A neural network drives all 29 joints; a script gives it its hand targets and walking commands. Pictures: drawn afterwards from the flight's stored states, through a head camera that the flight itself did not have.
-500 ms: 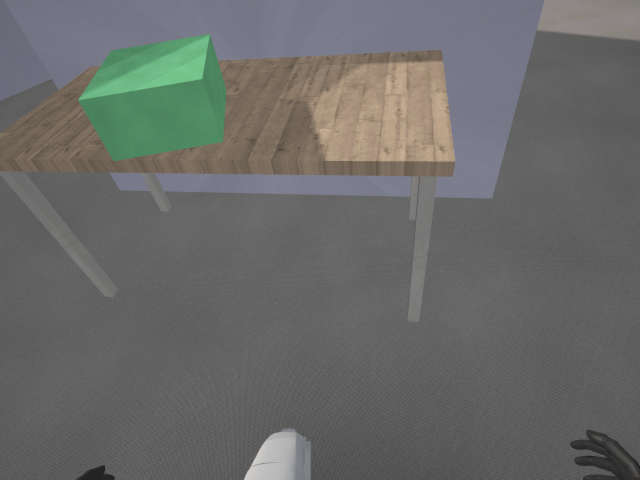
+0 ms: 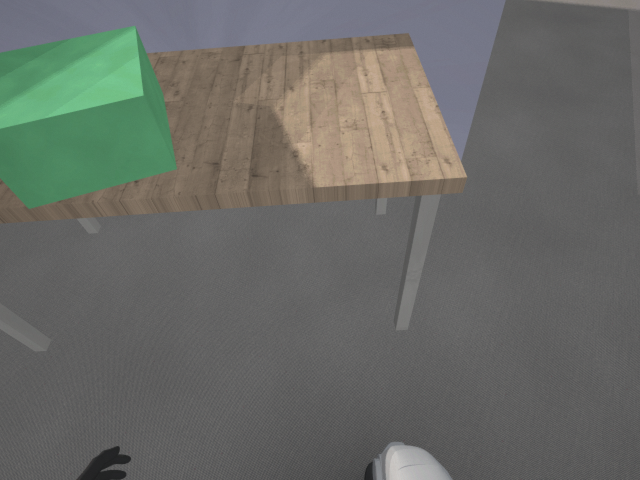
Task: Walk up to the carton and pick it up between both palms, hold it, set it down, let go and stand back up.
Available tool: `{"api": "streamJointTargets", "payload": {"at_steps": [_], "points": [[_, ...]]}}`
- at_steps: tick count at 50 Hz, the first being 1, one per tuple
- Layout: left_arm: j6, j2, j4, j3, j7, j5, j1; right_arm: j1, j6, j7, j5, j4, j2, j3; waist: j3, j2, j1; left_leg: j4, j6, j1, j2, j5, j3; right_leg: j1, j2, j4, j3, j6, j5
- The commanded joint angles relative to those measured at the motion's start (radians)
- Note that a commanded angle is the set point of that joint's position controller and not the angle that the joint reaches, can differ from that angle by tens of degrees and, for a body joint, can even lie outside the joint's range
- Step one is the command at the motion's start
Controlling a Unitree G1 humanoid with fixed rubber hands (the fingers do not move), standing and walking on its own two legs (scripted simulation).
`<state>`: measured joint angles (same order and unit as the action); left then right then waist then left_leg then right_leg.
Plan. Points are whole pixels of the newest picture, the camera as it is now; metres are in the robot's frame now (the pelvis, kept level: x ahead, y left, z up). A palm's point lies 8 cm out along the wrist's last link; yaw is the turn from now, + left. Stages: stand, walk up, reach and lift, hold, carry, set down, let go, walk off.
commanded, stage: walk up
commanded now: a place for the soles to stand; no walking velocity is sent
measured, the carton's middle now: (85, 110) +0.80 +0.48 +0.04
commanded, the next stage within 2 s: none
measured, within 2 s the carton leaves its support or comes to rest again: neither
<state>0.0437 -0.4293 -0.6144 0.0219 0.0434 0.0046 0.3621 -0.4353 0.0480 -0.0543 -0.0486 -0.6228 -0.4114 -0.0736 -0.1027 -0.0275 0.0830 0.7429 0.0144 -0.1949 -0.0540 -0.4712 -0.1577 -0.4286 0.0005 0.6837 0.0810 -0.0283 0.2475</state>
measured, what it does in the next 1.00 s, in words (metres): steps to the left: left foot, then right foot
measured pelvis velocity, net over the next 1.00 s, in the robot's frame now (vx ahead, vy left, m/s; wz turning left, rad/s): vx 0.25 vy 0.28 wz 0.02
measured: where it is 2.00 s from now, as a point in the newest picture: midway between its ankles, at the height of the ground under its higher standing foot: (180, 436)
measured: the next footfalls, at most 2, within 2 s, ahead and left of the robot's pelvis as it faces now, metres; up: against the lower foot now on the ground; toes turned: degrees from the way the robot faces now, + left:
left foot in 0.42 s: +0.25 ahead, +0.32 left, +0.00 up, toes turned +6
right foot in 0.72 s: +0.31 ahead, +0.11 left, +0.00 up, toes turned -6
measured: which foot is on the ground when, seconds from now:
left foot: down 0.00-0.02, up 0.04-0.40, down 0.42-0.74, up 0.76-1.00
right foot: down 0.00-0.44, up 0.46-0.70, down 0.72-1.00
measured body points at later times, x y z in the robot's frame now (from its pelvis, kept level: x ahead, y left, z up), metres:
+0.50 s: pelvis +0.13 +0.16 -0.03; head +0.13 +0.15 +0.42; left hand +0.19 +0.52 -0.08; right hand +0.30 -0.15 -0.09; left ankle +0.21 +0.32 -0.71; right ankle +0.12 -0.05 -0.69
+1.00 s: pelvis +0.25 +0.28 +0.00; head +0.26 +0.22 +0.44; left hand +0.31 +0.62 -0.03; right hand +0.36 -0.03 -0.13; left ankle +0.30 +0.46 -0.65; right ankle +0.27 +0.12 -0.71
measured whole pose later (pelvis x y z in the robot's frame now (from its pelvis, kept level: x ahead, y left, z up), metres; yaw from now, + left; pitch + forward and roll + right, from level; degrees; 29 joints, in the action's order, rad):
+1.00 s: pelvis +0.25 +0.28 +0.00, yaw +1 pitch -5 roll +0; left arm 0.06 -0.43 -0.59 0.03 0.10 0.04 0.44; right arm -0.30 0.12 -0.08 -0.05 -0.61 -0.45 -0.10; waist -0.11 -0.16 0.00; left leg 1.14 0.00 -0.53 -0.07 -0.42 0.09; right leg -0.29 0.12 0.77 0.07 0.04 0.39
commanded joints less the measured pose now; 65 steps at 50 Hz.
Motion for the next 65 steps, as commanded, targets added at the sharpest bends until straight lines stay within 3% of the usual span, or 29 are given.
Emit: {"api": "streamJointTargets", "payload": {"at_steps": [1, 3, 10, 17, 19, 20, 21, 22, 23, 24, 27, 31, 33, 34, 35, 36, 37, 39, 42, 46, 49, 52, 54, 55, 56, 57, 58, 61, 65], "points": [[0.002, -0.341, 0.104, 0.163, 0.076, 0.043, 0.202, 0.049, 0.003, 0.007, -0.013, 0.162, -0.262, -0.073, 0.153, 0.05, -0.173, 0.547, 0.005, -0.551, -0.007, -0.119, 0.211, 0.479, 0.479, -0.411, -0.898, -0.278, 0.629], [0.016, -0.3, 0.118, 0.145, 0.087, 0.05, 0.162, 0.096, 0.019, -0.008, -0.011, 0.191, -0.282, -0.097, 0.097, 0.028, -0.141, 0.586, 0.015, -0.551, -0.032, -0.076, 0.256, 0.387, 0.426, -0.37, -0.778, -0.255, 0.555], [0.04, -0.312, 0.149, 0.13, 0.06, 0.042, 0.032, 0.096, 0.026, -0.038, -0.004, 0.187, -0.199, -0.079, -0.015, 0.226, -0.076, 0.437, -0.013, -0.467, -0.086, 0.096, 0.245, 0.121, 0.303, -0.333, -0.369, -0.216, 0.246], [0.03, -0.361, 0.194, 0.14, 0.046, 0.038, -0.038, 0.14, 0.017, -0.064, 0.021, 0.179, -0.208, -0.086, -0.042, 0.294, -0.068, 0.083, 0.0, -0.12, -0.073, 0.186, 0.142, -0.126, 0.232, -0.265, -0.182, -0.151, 0.411], [0.012, -0.35, 0.195, 0.135, 0.046, 0.044, -0.045, 0.036, 0.013, -0.052, 0.022, 0.132, -0.232, -0.105, 0.001, 0.201, -0.015, -0.002, 0.017, 0.095, -0.034, 0.16, 0.086, -0.222, 0.208, -0.092, -0.122, -0.128, 0.456], [0.0, -0.303, 0.189, 0.121, 0.046, 0.047, -0.015, -0.048, 0.004, -0.042, 0.019, 0.093, -0.264, -0.121, 0.054, 0.055, 0.023, -0.018, 0.025, 0.209, 0.018, 0.077, 0.079, -0.264, 0.164, 0.112, -0.071, -0.097, 0.464], [-0.007, -0.224, 0.183, 0.098, 0.039, 0.033, 0.039, -0.101, -0.008, -0.031, 0.01, 0.075, -0.308, -0.133, 0.071, -0.166, 0.065, -0.154, 0.05, 0.241, -0.039, -0.069, 0.22, -0.314, 0.087, 0.392, -0.003, -0.046, 0.47], [-0.008, -0.147, 0.226, 0.075, 0.036, -0.001, 0.019, -0.067, -0.021, -0.02, 0.0, 0.104, -0.396, -0.139, 0.05, -0.386, 0.078, -0.341, 0.139, 0.118, -0.259, -0.232, 0.624, -0.414, -0.038, 0.662, -0.027, 0.013, 0.512], [-0.016, -0.22, 0.258, 0.099, 0.053, -0.028, -0.016, 0.034, -0.021, -0.018, 0.014, 0.145, -0.393, -0.14, 0.029, -0.329, 0.039, -0.526, 0.276, -0.032, -0.352, -0.4, 0.87, -0.366, -0.034, 0.688, -0.167, 0.006, 0.435], [-0.018, -0.265, 0.248, 0.105, 0.056, -0.028, -0.004, 0.098, -0.021, -0.009, 0.026, 0.171, -0.395, -0.152, -0.041, -0.301, 0.006, -0.548, 0.31, -0.089, -0.381, -0.477, 0.88, -0.356, 0.025, 0.699, -0.17, 0.005, 0.374], [0.0, -0.299, 0.126, 0.121, 0.046, -0.023, 0.038, 0.144, -0.015, 0.015, 0.015, 0.153, -0.315, -0.132, -0.007, -0.23, -0.027, -0.344, 0.244, -0.028, -0.267, -0.013, 0.527, -0.258, 0.059, 0.572, -0.16, -0.013, 0.303], [0.011, -0.236, 0.06, 0.095, 0.049, -0.022, 0.102, 0.208, 0.0, 0.011, 0.002, 0.154, -0.239, -0.089, 0.013, -0.267, -0.07, -0.224, 0.208, -0.177, -0.218, 0.336, 0.347, 0.009, 0.037, 0.229, -0.026, -0.022, 0.279], [0.02, -0.205, -0.002, 0.094, 0.056, -0.014, 0.211, 0.26, 0.009, 0.007, 0.001, 0.162, -0.184, -0.059, 0.038, -0.197, -0.137, -0.074, 0.15, -0.283, -0.147, 0.349, 0.242, 0.244, 0.002, -0.018, 0.018, -0.002, 0.016], [0.02, -0.239, -0.014, 0.11, 0.066, -0.001, 0.242, 0.227, 0.007, 0.006, 0.005, 0.155, -0.142, -0.04, 0.086, -0.107, -0.154, 0.042, 0.104, -0.331, -0.103, 0.234, 0.204, 0.35, 0.045, -0.1, -0.071, 0.01, -0.021], [0.016, -0.312, -0.003, 0.14, 0.074, 0.023, 0.273, 0.196, 0.002, 0.005, 0.013, 0.161, -0.11, -0.029, 0.131, 0.088, -0.182, 0.264, 0.04, -0.45, -0.029, 0.136, 0.132, 0.435, 0.226, -0.208, -0.41, -0.053, 0.149], [0.013, -0.378, 0.038, 0.158, 0.083, 0.042, 0.255, 0.178, 0.011, 0.013, 0.015, 0.179, -0.141, -0.038, 0.14, 0.162, -0.177, 0.411, -0.004, -0.543, 0.039, -0.1, 0.18, 0.428, 0.453, -0.372, -0.84, -0.157, 0.289], [0.014, -0.376, 0.08, 0.157, 0.092, 0.041, 0.197, 0.153, 0.029, 0.017, 0.002, 0.17, -0.214, -0.063, 0.134, 0.006, -0.164, 0.484, 0.003, -0.543, -0.004, -0.114, 0.27, 0.398, 0.498, -0.397, -0.86, -0.204, 0.449], [0.03, -0.333, 0.096, 0.146, 0.102, 0.049, 0.146, 0.186, 0.048, -0.002, -0.002, 0.174, -0.261, -0.096, 0.083, 0.0, -0.141, 0.568, 0.005, -0.572, -0.033, -0.06, 0.298, 0.358, 0.454, -0.367, -0.766, -0.205, 0.513], [0.034, -0.29, 0.103, 0.124, 0.089, 0.042, 0.085, 0.137, 0.034, -0.006, 0.001, 0.145, -0.212, -0.09, 0.041, 0.089, -0.098, 0.524, -0.001, -0.519, -0.025, -0.026, 0.316, 0.277, 0.373, -0.285, -0.5, -0.189, 0.196], [0.042, -0.28, 0.108, 0.12, 0.071, 0.039, 0.069, 0.145, 0.036, -0.016, -0.001, 0.144, -0.177, -0.078, -0.019, 0.233, -0.085, 0.404, -0.024, -0.455, -0.032, 0.065, 0.276, 0.192, 0.318, -0.237, -0.3, -0.199, -0.136], [0.037, -0.31, 0.133, 0.13, 0.061, 0.038, 0.042, 0.171, 0.031, -0.029, 0.006, 0.147, -0.162, -0.068, -0.025, 0.312, -0.087, 0.177, -0.018, -0.335, -0.064, 0.118, 0.188, 0.127, 0.266, -0.186, -0.168, -0.163, -0.17], [0.022, -0.357, 0.164, 0.14, 0.055, 0.033, 0.001, 0.157, 0.026, -0.038, 0.019, 0.13, -0.193, -0.082, 0.006, 0.34, -0.075, 0.042, -0.006, -0.085, -0.03, 0.191, 0.111, -0.033, 0.244, -0.143, -0.124, -0.138, 0.066], [0.0, -0.346, 0.165, 0.133, 0.054, 0.038, 0.001, 0.065, 0.023, -0.033, 0.019, 0.094, -0.243, -0.109, 0.056, 0.216, -0.022, -0.032, 0.014, 0.134, 0.01, 0.15, 0.089, -0.16, 0.224, 0.026, -0.089, -0.117, 0.229], [-0.012, -0.294, 0.156, 0.115, 0.051, 0.035, 0.042, 0.005, 0.014, -0.027, 0.021, 0.069, -0.278, -0.124, 0.106, 0.042, 0.012, -0.089, 0.03, 0.224, 0.033, 0.086, 0.115, -0.195, 0.181, 0.214, -0.025, -0.082, 0.289], [-0.016, -0.214, 0.173, 0.091, 0.048, 0.015, 0.059, -0.02, 0.005, -0.019, 0.007, 0.069, -0.365, -0.141, 0.107, -0.264, 0.058, -0.259, 0.093, 0.185, -0.148, 0.004, 0.409, -0.281, 0.074, 0.482, 0.042, -0.013, 0.434], [-0.021, -0.223, 0.218, 0.09, 0.064, -0.03, -0.009, 0.051, 0.001, -0.013, 0.021, 0.106, -0.393, -0.138, 0.101, -0.332, 0.069, -0.459, 0.23, -0.004, -0.291, -0.185, 0.721, -0.266, -0.032, 0.571, -0.066, 0.017, 0.487], [-0.029, -0.268, 0.221, 0.105, 0.081, -0.035, -0.028, 0.114, 0.002, -0.007, 0.028, 0.133, -0.387, -0.142, 0.024, -0.293, 0.056, -0.502, 0.311, -0.124, -0.346, -0.349, 0.806, -0.241, 0.006, 0.618, -0.149, 0.021, 0.446], [-0.011, -0.286, 0.101, 0.106, 0.068, -0.028, 0.041, 0.175, 0.016, 0.012, 0.024, 0.128, -0.301, -0.129, -0.002, -0.179, -0.017, -0.346, 0.25, -0.059, -0.236, 0.037, 0.489, -0.195, 0.067, 0.513, -0.141, -0.017, 0.336], [0.008, -0.239, 0.011, 0.085, 0.065, -0.024, 0.161, 0.279, 0.029, 0.009, 0.021, 0.118, -0.228, -0.083, 0.067, -0.236, -0.088, -0.206, 0.2, -0.17, -0.19, 0.28, 0.362, 0.101, 0.041, 0.126, -0.012, -0.022, 0.234]]}}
